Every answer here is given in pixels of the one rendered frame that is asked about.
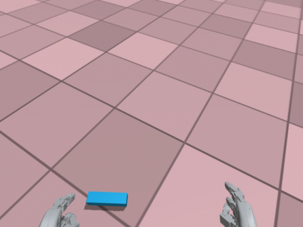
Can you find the left robot hand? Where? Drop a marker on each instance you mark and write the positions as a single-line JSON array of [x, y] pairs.
[[53, 217]]

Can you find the right robot hand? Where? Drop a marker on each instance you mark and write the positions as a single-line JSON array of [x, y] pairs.
[[242, 210]]

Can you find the carton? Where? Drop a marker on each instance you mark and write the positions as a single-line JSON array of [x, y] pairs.
[[107, 199]]

